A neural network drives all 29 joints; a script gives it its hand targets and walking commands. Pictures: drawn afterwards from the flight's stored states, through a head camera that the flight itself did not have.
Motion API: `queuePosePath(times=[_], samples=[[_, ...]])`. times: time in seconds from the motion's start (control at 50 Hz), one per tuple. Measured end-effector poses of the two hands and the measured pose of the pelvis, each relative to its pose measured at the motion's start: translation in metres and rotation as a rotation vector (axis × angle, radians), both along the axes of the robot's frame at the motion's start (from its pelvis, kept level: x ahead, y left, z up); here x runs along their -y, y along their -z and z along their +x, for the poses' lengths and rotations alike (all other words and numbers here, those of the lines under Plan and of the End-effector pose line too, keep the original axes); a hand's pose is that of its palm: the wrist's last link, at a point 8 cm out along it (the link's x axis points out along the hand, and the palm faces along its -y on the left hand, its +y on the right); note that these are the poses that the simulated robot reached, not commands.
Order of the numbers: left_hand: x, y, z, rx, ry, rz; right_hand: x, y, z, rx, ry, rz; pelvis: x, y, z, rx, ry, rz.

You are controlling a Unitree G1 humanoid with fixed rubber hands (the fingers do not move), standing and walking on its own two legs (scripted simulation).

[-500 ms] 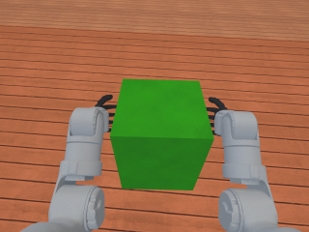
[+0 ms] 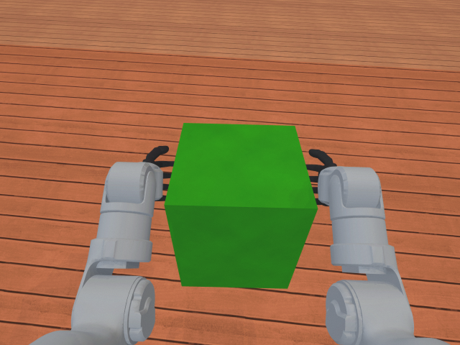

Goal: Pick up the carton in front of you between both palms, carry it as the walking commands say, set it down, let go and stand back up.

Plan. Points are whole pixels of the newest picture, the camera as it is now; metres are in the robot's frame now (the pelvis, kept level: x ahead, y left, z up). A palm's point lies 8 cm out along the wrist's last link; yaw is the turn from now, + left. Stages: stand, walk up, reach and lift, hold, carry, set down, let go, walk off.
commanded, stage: carry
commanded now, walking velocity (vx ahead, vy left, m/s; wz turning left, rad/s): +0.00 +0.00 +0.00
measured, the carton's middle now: (236, 208) +0.35 +0.00 +0.05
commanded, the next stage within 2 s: none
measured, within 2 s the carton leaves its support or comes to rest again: neither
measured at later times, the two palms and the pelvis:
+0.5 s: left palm (149, 191) +0.31 +0.15 +0.14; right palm (334, 195) +0.32 -0.15 +0.14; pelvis -0.03 -0.01 +0.00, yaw +0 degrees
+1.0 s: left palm (149, 199) +0.30 +0.14 +0.14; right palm (339, 203) +0.30 -0.16 +0.14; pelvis -0.04 -0.01 +0.00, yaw +0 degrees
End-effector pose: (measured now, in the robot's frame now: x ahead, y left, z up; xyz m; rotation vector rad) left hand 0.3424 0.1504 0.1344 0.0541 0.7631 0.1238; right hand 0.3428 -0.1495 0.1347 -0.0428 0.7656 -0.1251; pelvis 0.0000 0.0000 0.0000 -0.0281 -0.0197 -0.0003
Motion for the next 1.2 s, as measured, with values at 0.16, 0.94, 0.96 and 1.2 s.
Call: queuePosePath(times=[0.16,0.94,0.96,1.2], samples=[[0.003,-0.001,-0.009,-0.002,0.001,0.000,0.003,-0.001,-0.010,-0.002,0.000,-0.001,0.002,-0.001,-0.009,0.004,-0.001,0.003],[0.008,-0.003,-0.042,-0.006,-0.002,0.001,0.008,-0.002,-0.042,-0.006,-0.004,-0.005,0.008,-0.003,-0.043,0.005,0.000,0.012],[0.008,-0.003,-0.042,-0.006,-0.002,0.001,0.008,-0.002,-0.042,-0.006,-0.004,-0.005,0.008,-0.003,-0.043,0.005,0.000,0.013],[0.009,-0.003,-0.047,-0.006,-0.003,0.001,0.009,-0.002,-0.047,-0.006,-0.004,-0.006,0.008,-0.003,-0.048,0.003,0.001,0.014]])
